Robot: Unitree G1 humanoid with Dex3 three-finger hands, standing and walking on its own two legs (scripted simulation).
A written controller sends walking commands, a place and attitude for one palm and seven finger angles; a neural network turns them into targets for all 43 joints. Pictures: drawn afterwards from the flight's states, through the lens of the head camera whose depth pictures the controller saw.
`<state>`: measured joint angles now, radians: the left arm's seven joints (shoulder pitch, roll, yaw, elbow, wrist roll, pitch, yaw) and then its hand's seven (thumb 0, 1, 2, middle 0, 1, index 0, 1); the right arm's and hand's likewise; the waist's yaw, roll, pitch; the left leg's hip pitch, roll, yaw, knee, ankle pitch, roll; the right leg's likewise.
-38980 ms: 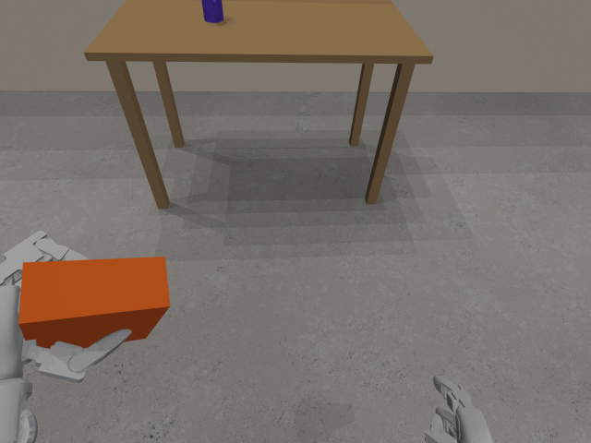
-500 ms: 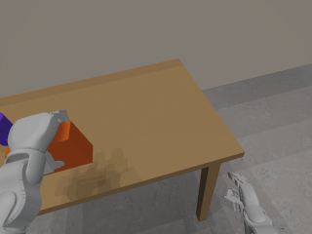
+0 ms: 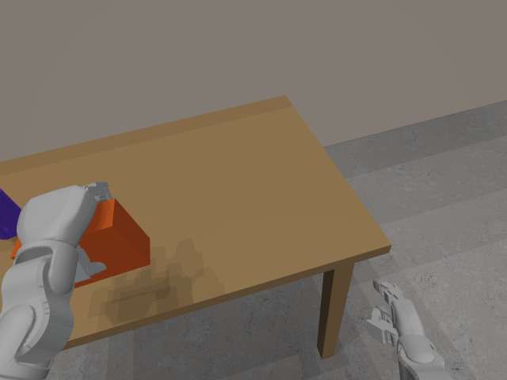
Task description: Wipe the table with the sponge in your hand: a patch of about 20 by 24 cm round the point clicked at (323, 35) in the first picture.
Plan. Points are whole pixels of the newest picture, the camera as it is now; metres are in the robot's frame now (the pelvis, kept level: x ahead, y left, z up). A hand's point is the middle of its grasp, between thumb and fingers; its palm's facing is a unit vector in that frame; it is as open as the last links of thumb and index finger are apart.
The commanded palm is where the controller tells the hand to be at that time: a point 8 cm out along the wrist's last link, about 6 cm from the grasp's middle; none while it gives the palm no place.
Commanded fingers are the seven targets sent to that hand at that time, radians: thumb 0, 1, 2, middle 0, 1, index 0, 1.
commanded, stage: move the sponge above the wiping area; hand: left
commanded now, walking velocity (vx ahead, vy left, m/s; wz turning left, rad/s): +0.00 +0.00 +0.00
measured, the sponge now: (96, 252) +0.23 +0.30 +0.11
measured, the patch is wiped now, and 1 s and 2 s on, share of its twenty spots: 0.00 0.00 0.00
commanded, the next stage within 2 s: none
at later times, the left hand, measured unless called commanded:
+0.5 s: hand (102, 238) +0.24 +0.28 +0.13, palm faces +0.04 -0.09 -1.00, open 9.6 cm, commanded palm +0.22 +0.27 +0.20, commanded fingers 0.00 0.10 1.30 -1.20 -1.60 -1.20 -1.60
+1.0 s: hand (121, 236) +0.26 +0.27 +0.11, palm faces +0.01 -0.10 -0.99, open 9.6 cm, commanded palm +0.24 +0.27 +0.19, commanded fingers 0.00 0.10 1.30 -1.20 -1.60 -1.20 -1.60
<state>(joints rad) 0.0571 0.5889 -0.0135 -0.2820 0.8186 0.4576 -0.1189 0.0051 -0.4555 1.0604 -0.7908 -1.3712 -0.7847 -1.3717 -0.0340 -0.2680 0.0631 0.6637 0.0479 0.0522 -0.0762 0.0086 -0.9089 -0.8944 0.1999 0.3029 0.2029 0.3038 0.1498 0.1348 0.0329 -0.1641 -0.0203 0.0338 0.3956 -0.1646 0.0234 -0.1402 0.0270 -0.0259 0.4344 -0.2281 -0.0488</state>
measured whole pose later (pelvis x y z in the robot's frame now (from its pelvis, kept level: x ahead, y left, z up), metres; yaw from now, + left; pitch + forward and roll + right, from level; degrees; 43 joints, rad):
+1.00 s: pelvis +0.02 +0.00 +0.00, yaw +0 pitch -3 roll +1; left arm 0.05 0.51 -0.09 -0.18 0.87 0.44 -0.08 0.01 -0.46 1.06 -0.79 -1.37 -0.78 -1.37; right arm -0.01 -0.27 0.04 0.66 0.04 0.05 -0.07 0.01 -0.91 -0.89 0.20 0.30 0.20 0.30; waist 0.13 0.12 0.02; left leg -0.16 -0.02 0.03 0.39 -0.19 0.02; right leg -0.13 0.03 -0.02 0.42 -0.24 -0.05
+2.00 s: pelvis +0.02 +0.00 +0.00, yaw +0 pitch -3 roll +1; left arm -0.03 0.44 -0.17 -0.09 0.91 0.51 -0.04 0.00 -0.46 1.06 -0.79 -1.37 -0.78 -1.37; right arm -0.02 -0.27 0.04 0.68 0.06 0.08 -0.05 0.01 -0.91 -0.89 0.20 0.30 0.20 0.30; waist 0.12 0.12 0.00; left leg -0.15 -0.02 0.02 0.38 -0.18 0.02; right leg -0.12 0.03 -0.02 0.41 -0.24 -0.06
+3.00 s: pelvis +0.02 -0.01 +0.00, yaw +0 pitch -3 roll +1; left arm 0.00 0.46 -0.15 -0.12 0.90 0.46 -0.02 0.01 -0.46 1.06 -0.79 -1.37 -0.78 -1.37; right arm -0.02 -0.26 0.04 0.69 0.05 0.07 -0.05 0.01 -0.91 -0.89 0.20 0.30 0.20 0.30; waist 0.12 0.12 0.00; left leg -0.14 -0.01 0.03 0.38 -0.18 0.01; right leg -0.11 0.04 -0.02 0.41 -0.24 -0.06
